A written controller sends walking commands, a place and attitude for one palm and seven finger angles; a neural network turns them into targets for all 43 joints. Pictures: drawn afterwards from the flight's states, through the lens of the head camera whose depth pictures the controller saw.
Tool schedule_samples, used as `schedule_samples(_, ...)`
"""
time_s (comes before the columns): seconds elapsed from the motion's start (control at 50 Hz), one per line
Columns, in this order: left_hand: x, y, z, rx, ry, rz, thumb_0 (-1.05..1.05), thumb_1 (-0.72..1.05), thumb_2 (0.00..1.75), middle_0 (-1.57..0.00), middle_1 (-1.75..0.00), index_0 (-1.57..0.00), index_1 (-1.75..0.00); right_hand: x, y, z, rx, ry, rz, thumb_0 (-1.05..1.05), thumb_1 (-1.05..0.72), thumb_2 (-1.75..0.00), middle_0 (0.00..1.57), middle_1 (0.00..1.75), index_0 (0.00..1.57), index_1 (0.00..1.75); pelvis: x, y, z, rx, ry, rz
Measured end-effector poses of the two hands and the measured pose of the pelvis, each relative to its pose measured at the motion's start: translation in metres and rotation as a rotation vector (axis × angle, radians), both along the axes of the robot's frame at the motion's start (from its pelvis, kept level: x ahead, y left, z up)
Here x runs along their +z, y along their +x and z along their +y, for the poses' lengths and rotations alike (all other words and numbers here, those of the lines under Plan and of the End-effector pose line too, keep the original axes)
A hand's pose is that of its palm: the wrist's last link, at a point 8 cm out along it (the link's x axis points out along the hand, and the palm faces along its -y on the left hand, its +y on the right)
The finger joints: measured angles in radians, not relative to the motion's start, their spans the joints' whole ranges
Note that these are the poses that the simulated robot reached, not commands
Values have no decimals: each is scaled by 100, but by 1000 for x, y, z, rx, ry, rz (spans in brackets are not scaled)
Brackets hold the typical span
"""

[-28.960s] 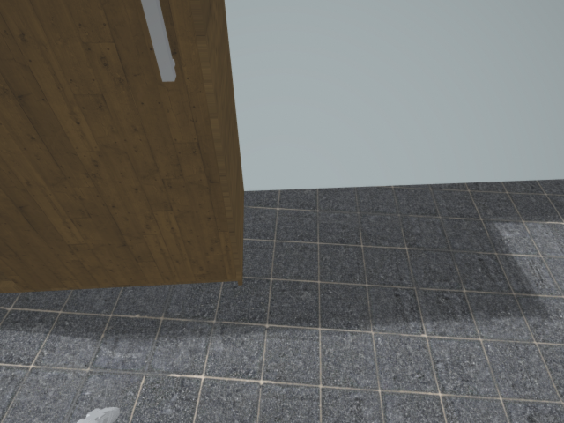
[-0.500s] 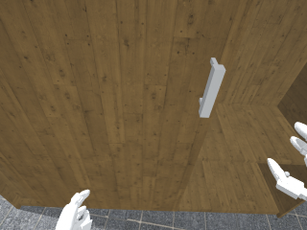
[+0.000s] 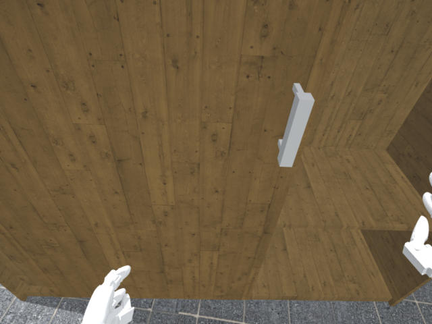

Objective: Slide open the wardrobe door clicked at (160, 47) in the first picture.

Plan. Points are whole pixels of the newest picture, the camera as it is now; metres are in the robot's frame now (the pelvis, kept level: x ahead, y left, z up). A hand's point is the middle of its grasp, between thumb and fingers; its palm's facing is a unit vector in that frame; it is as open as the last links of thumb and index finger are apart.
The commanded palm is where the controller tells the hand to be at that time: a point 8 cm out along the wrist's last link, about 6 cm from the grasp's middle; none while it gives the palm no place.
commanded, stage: step back with the hand held close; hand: right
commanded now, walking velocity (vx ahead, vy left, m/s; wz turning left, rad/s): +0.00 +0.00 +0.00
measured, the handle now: (291, 125) +0.40 -0.14 +0.21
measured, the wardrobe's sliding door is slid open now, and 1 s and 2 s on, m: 0.65 0.65 0.65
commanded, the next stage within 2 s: stop stepping back and stand still in 1.38 s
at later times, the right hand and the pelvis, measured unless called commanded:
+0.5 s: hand (417, 266) +0.16 -0.27 +0.15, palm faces +0.36 +0.79 -0.49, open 7.4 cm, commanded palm +0.11 -0.31 +0.17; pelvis -0.04 -0.01 +0.00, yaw +1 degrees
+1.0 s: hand out of the picture +0.10 -0.30 +0.15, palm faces +0.50 +0.72 -0.48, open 7.4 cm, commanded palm +0.03 -0.32 +0.17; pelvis -0.10 -0.02 -0.03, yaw -3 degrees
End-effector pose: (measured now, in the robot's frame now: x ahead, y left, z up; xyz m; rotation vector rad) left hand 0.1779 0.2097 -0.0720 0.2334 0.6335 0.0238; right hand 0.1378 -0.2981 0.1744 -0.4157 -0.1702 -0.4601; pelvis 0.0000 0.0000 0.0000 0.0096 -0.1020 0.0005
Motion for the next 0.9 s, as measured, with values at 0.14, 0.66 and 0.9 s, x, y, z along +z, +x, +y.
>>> schedule_samples(0.14,-2,-9,9,22,5,17,1,90,90,-20,-30,-21,-30,1,-2,2,3,-13,0,1,-89,-90,21,30,21,30,0,-4,4,1,2,2)
schedule_samples(0.66,-5,-82,18,143,63,58,1,90,90,-20,-30,-21,-30,-2,-45,-20,51,-175,-8,1,-89,-90,21,30,21,30,-12,-64,-17,13,2,94)
schedule_samples(0.9,-14,-111,7,98,87,59,1,90,90,-20,-30,-21,-30,-8,-72,-29,39,-211,-94,1,-89,-90,21,30,21,30,-24,-87,-20,-43,14,83)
